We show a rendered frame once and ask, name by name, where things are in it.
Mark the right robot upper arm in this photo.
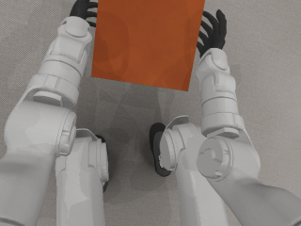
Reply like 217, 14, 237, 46
196, 136, 301, 226

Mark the robot thigh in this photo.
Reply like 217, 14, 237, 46
56, 137, 108, 226
162, 122, 229, 226

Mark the left robot hand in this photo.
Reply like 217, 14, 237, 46
70, 0, 98, 27

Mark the carton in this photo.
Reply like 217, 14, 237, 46
91, 0, 205, 91

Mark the left robot upper arm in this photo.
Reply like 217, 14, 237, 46
0, 100, 77, 226

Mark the right robot forearm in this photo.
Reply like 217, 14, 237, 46
195, 48, 254, 147

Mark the robot left thigh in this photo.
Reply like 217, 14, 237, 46
56, 137, 108, 226

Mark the right robot hand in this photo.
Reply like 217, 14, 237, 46
197, 9, 227, 58

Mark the left robot forearm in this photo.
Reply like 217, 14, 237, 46
4, 16, 92, 147

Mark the robot right thigh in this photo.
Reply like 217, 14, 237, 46
162, 122, 229, 226

